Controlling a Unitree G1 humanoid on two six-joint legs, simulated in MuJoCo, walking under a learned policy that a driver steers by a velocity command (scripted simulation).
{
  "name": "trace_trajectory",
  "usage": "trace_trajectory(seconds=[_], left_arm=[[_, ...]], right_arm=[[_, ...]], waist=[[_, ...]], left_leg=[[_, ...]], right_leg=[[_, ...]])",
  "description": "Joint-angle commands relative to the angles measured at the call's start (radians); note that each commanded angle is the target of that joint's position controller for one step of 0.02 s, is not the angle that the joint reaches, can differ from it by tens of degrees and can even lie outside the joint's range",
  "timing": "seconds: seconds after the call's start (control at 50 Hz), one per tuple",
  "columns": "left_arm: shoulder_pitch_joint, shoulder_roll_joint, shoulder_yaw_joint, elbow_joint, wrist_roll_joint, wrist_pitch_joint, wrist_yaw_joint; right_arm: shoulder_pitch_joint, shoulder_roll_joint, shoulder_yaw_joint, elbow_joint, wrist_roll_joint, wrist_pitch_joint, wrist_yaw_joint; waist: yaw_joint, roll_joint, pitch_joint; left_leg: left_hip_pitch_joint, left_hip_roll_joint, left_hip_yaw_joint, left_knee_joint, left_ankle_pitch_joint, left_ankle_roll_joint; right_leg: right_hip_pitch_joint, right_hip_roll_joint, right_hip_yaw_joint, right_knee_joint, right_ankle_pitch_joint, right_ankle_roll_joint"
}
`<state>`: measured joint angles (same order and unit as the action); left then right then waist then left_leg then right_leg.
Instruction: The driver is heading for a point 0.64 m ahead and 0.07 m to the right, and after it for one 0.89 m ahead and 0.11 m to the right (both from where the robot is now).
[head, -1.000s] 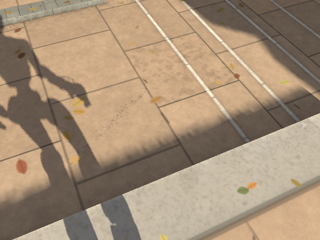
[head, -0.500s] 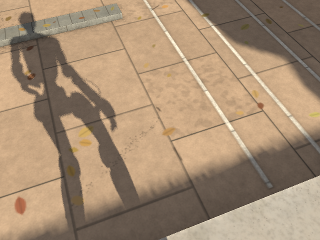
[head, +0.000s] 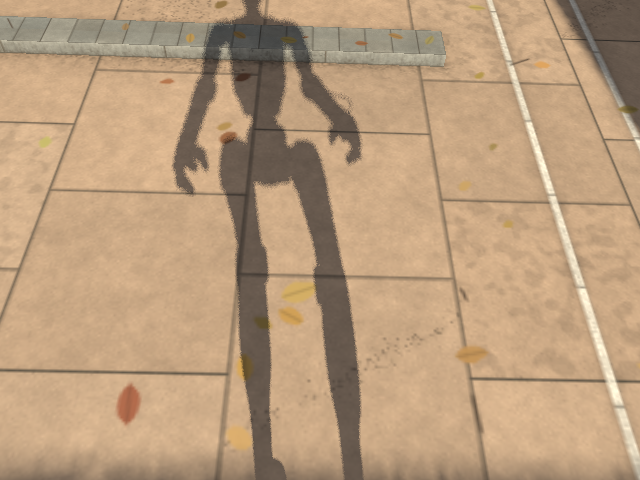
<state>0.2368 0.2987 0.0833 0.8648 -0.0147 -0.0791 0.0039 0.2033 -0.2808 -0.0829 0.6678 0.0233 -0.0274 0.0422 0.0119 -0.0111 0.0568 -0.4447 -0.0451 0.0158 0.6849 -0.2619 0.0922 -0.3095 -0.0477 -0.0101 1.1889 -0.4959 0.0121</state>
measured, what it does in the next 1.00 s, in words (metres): goes down: right foot 0.18 m lower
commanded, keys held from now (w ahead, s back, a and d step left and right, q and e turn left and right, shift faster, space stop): w+q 0.08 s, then w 0.20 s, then no key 0.02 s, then e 0.56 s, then no key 0.14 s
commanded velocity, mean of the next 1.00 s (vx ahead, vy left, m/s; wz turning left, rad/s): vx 0.25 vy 0.00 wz -0.08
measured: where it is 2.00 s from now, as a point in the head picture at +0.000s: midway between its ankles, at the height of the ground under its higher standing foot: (342, 471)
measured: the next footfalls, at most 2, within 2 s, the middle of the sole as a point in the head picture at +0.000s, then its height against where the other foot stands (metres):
right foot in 0.58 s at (396, 478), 0.18 m lower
left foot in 1.04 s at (296, 432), level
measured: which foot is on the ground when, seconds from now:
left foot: down 0.00-0.56, up 0.58-1.00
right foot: up 0.00-0.56, down 0.58-1.00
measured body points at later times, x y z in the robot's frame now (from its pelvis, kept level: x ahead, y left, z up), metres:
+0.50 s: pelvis +0.29 -0.04 -0.06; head +0.30 -0.02 +0.39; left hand +0.48 +0.22 -0.15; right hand +0.31 -0.33 -0.17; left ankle +0.07 +0.07 -0.72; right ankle +0.48 -0.14 -0.77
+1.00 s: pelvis +0.48 -0.06 -0.16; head +0.50 -0.07 +0.29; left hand +0.61 +0.22 -0.27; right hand +0.66 -0.33 -0.24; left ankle +0.58 +0.08 -0.88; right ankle +0.46 -0.14 -0.90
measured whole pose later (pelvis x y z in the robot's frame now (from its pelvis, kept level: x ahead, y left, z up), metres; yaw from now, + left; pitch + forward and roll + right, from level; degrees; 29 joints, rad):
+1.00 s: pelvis +0.48 -0.06 -0.16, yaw -11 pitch +3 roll +0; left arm 0.26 0.29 0.07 0.74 -0.01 0.04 0.06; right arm 0.06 -0.24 -0.05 0.64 -0.02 -0.01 -0.03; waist 0.05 0.02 -0.03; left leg -0.51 -0.02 -0.15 0.68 -0.17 -0.09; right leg -0.31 0.17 0.23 0.53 -0.25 -0.06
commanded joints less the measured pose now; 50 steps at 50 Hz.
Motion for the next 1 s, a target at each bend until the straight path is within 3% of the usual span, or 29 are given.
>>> trace_trajectory(seconds=[0.02, 0.04, 0.08, 0.14, 0.16, 0.18, 0.22, 0.24, 0.3, 0.4, 0.46, 0.5, 0.52, 0.54, 0.56, 0.58, 0.6, 0.62, 0.64, 0.66, 0.68, 0.7, 0.72, 0.74, 0.76, 0.82, 0.86, 0.92, 1.0], left_arm=[[-0.049, 0.140, 0.029, -0.113, 0.012, -0.039, 0.010], [-0.026, 0.138, 0.031, -0.110, 0.021, -0.028, 0.012], [-0.012, 0.121, 0.037, -0.115, 0.013, -0.001, 0.006], [-0.057, 0.047, 0.007, -0.127, 0.036, 0.007, -0.007], [-0.037, 0.055, 0.007, -0.105, 0.033, -0.002, -0.024], [-0.043, 0.067, 0.011, -0.103, 0.028, -0.004, -0.033], [-0.197, 0.123, 0.031, -0.169, -0.011, -0.018, -0.042], [-0.253, 0.113, 0.024, -0.193, 0.006, -0.021, -0.044], [-0.289, 0.056, 0.004, -0.196, 0.042, -0.039, -0.065], [-0.291, 0.018, -0.018, -0.225, 0.038, -0.036, -0.102], [-0.324, 0.001, -0.032, -0.237, 0.023, -0.028, -0.118], [-0.230, 0.013, -0.026, -0.192, 0.015, -0.027, -0.110], [-0.095, 0.042, -0.012, -0.139, 0.011, -0.026, -0.102], [0.098, 0.070, 0.005, -0.064, 0.011, -0.023, -0.096], [0.280, 0.096, 0.023, -0.007, 0.010, -0.019, -0.082], [0.362, 0.159, 0.016, 0.037, 0.027, -0.009, -0.077], [0.314, 0.225, 0.018, 0.020, 0.066, -0.005, -0.070], [0.237, 0.222, 0.029, -0.026, 0.034, 0.015, -0.062], [0.151, 0.168, 0.020, -0.094, 0.024, 0.035, -0.045], [0.043, 0.205, 0.025, -0.102, 0.018, 0.053, -0.027], [-0.027, 0.166, 0.007, -0.153, 0.021, 0.052, -0.011], [-0.068, 0.142, -0.006, -0.160, 0.029, 0.045, -0.006], [-0.048, 0.151, -0.003, -0.147, 0.017, 0.040, -0.001], [-0.018, 0.149, 0.000, -0.142, 0.011, 0.042, 0.007], [0.013, 0.147, 0.000, -0.137, 0.009, 0.045, 0.020], [0.039, 0.140, 0.012, -0.140, -0.010, 0.077, 0.051], [0.036, 0.135, 0.020, -0.154, -0.024, 0.098, 0.061], [0.034, 0.110, 0.019, -0.174, -0.008, 0.115, 0.063], [0.009, 0.080, 0.004, -0.198, 0.006, 0.114, 0.046]], right_arm=[[0.094, -0.131, -0.033, -0.055, -0.008, -0.027, -0.003], [0.067, -0.114, -0.025, -0.067, -0.017, -0.029, -0.010], [0.061, -0.105, -0.019, -0.072, 0.003, -0.031, -0.019], [0.118, -0.128, -0.026, -0.041, -0.009, -0.023, -0.046], [0.153, -0.148, -0.032, -0.032, -0.030, -0.026, -0.050], [0.164, -0.139, -0.027, -0.025, -0.028, -0.027, -0.051], [0.281, -0.146, -0.026, 0.029, -0.017, -0.045, -0.066], [0.278, -0.135, -0.018, 0.043, -0.003, -0.045, -0.083], [0.272, -0.138, -0.013, 0.055, -0.018, -0.044, -0.105], [0.296, -0.111, 0.005, 0.065, -0.019, -0.031, -0.106], [0.324, -0.076, 0.017, 0.086, 0.003, -0.005, -0.123], [0.301, -0.072, 0.020, 0.087, 0.002, -0.004, -0.120], [0.284, -0.073, 0.023, 0.094, -0.005, -0.009, -0.113], [0.241, -0.082, 0.023, 0.104, -0.009, -0.018, -0.100], [0.219, -0.091, 0.017, 0.128, -0.016, -0.038, -0.074], [0.250, 0.005, 0.032, 0.121, -0.038, -0.049, -0.060], [0.397, 0.004, 0.053, 0.079, -0.001, -0.059, -0.048], [0.344, -0.069, 0.056, 0.020, -0.005, -0.068, -0.044], [0.209, -0.107, 0.058, -0.026, -0.003, -0.065, -0.055], [0.191, -0.076, 0.065, -0.040, 0.016, -0.051, -0.071], [0.167, -0.147, 0.038, -0.015, 0.006, -0.029, -0.096], [0.137, -0.164, 0.027, -0.012, -0.006, -0.003, -0.113], [0.117, -0.146, 0.019, -0.021, -0.031, 0.010, -0.124], [0.082, -0.102, 0.024, -0.034, -0.059, 0.008, -0.132], [0.045, -0.067, 0.028, -0.046, -0.063, 0.001, -0.133], [-0.012, -0.014, 0.031, -0.062, -0.041, 0.000, -0.108], [-0.078, -0.020, 0.022, -0.079, -0.041, 0.007, -0.097], [-0.147, -0.024, 0.012, -0.095, -0.043, 0.013, -0.083], [-0.151, -0.029, 0.003, -0.100, -0.040, -0.011, -0.065]], waist=[[-0.035, 0.060, -0.113], [-0.008, 0.066, -0.118], [0.019, 0.038, -0.121], [-0.001, 0.036, -0.118], [-0.015, 0.035, -0.152], [-0.019, 0.036, -0.142], [-0.065, 0.081, -0.059], [-0.061, 0.080, -0.001], [-0.078, 0.073, 0.007], [-0.099, 0.086, 0.000], [-0.132, 0.074, 0.020], [-0.112, 0.068, -0.007], [-0.061, 0.055, -0.052], [0.029, 0.057, -0.115], [0.134, -0.032, -0.197], [0.119, -0.222, -0.222], [0.016, -0.254, -0.365], [0.047, -0.181, -0.475], [0.078, -0.023, -0.514], [-0.004, -0.010, -0.501], [-0.026, 0.091, -0.405], [-0.061, 0.047, -0.291], [-0.074, 0.031, -0.164], [-0.057, -0.011, -0.142], [-0.043, -0.033, -0.166], [-0.024, -0.111, -0.265], [-0.006, -0.098, -0.236], [0.014, -0.117, -0.169], [-0.004, -0.130, -0.126]], left_leg=[[0.392, 0.273, -0.500, -0.385, 0.180, 0.230], [0.322, 0.249, -0.456, -0.392, 0.236, 0.221], [0.281, 0.222, -0.433, -0.411, 0.234, 0.226], [0.250, 0.194, -0.320, -0.390, 0.422, 0.214], [0.277, 0.208, -0.322, -0.354, 0.433, 0.213], [0.282, 0.207, -0.321, -0.348, 0.417, 0.206], [0.448, 0.239, -0.416, -0.355, 0.154, 0.180], [0.361, 0.207, -0.355, -0.362, 0.063, 0.166], [0.219, 0.169, -0.304, -0.272, 0.014, 0.141], [0.234, 0.162, -0.257, -0.068, 0.166, 0.095], [0.293, 0.159, -0.204, 0.068, 0.192, 0.050], [0.308, 0.148, -0.170, 0.193, 0.190, 0.019], [0.321, 0.134, -0.145, 0.336, 0.224, 0.007], [0.315, 0.108, -0.097, 0.541, 0.291, -0.016], [0.171, 0.033, -0.019, 0.874, 0.094, -0.070], [-0.211, -0.054, 0.021, 1.290, -0.691, -0.137], [-0.486, -0.030, -0.104, 1.474, -0.731, -0.193], [-0.613, 0.024, -0.132, 1.449, -0.632, -0.229], [-0.657, 0.090, -0.161, 1.313, -0.487, -0.192], [-0.579, 0.118, -0.170, 1.261, -0.362, -0.190], [-0.487, 0.120, -0.180, 1.068, -0.157, -0.172], [-0.371, 0.127, -0.185, 0.997, -0.137, -0.168], [-0.287, 0.119, -0.167, 0.764, -0.098, -0.189], [-0.246, 0.096, -0.142, 0.583, -0.041, -0.202], [-0.177, 0.071, -0.123, 0.438, 0.016, -0.215], [-0.133, 0.031, -0.153, 0.238, 0.152, -0.227], [-0.152, 0.023, -0.169, 0.164, 0.160, -0.217], [-0.143, 0.035, -0.186, 0.087, 0.135, -0.203], [0.058, 0.030, -0.150, -0.115, 0.077, -0.151]], right_leg=[[-0.429, -0.040, 0.102, 0.088, 0.121, -0.025], [-0.360, -0.062, 0.116, 0.031, 0.161, -0.019], [-0.338, -0.064, 0.119, -0.078, 0.187, -0.011], [-0.347, -0.057, 0.081, -0.214, 0.341, 0.016], [-0.344, -0.056, 0.080, -0.171, 0.469, 0.005], [-0.376, -0.060, 0.086, -0.180, 0.507, -0.001], [-0.631, -0.081, 0.162, -0.284, 0.551, -0.020], [-0.596, -0.067, 0.144, -0.432, 0.665, -0.012], [-0.447, -0.025, 0.103, -0.532, 0.918, -0.032], [-0.410, 0.024, 0.059, -0.568, 0.965, -0.076], [-0.392, 0.008, 0.059, -0.715, 0.993, -0.052], [-0.249, -0.010, 0.079, -0.831, 1.064, -0.041], [-0.134, -0.009, 0.081, -0.885, 1.118, -0.040], [0.037, -0.001, 0.053, -0.967, 1.216, -0.047], [0.331, -0.049, 0.064, -1.010, 1.356, -0.101], [0.659, -0.138, 0.135, -0.756, 1.778, -0.134], [0.923, -0.295, 0.352, -0.455, 2.124, -0.302], [0.965, -0.333, 0.440, -0.465, 2.028, -0.393], [0.907, -0.339, 0.473, -0.560, 1.576, -0.416], [0.679, -0.367, 0.636, -0.663, 1.103, -0.449], [0.405, -0.377, 0.664, -0.782, 0.916, -0.425], [0.176, -0.350, 0.636, -0.801, 0.962, -0.401], [-0.021, -0.235, 0.484, -0.835, 0.948, -0.355], [-0.052, -0.144, 0.406, -0.827, 0.960, -0.321], [-0.065, -0.084, 0.354, -0.825, 0.991, -0.287], [0.069, -0.061, 0.356, -0.777, 0.982, -0.207], [0.095, -0.057, 0.407, -0.772, 0.821, -0.163], [0.089, -0.064, 0.467, -0.795, 0.554, -0.165], [0.032, -0.047, 0.490, -0.758, 0.540, -0.195]])
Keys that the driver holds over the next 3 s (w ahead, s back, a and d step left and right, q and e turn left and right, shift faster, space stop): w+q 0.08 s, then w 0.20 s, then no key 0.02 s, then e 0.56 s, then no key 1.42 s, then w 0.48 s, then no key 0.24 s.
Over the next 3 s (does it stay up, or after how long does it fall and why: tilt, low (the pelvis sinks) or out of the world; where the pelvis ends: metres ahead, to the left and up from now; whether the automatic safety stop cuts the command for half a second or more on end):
stays up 0.75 -0.08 -0.17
